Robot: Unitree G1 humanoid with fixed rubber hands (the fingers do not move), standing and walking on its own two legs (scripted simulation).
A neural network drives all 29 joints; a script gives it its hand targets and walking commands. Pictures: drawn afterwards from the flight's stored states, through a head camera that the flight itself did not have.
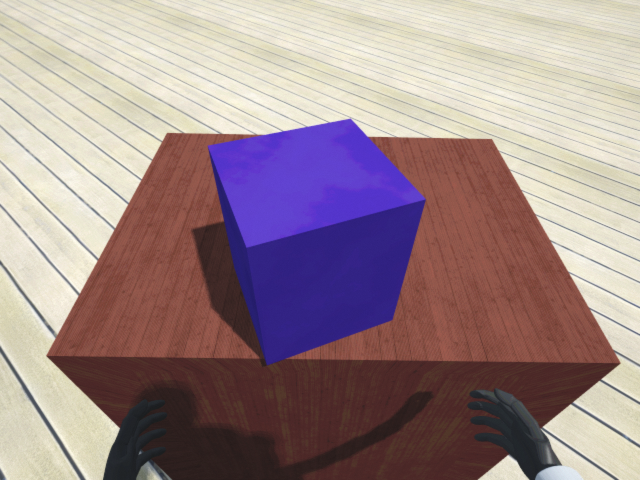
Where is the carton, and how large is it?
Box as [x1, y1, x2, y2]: [208, 119, 425, 364]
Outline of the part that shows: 351,119 208,145 234,267 267,364 392,319 425,199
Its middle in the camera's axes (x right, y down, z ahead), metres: -0.02 +0.00 +0.57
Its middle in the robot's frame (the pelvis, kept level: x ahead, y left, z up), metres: +0.42 +0.06 +0.07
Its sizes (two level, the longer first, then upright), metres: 0.210 0.200 0.250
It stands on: a pedestal, 0.73 m high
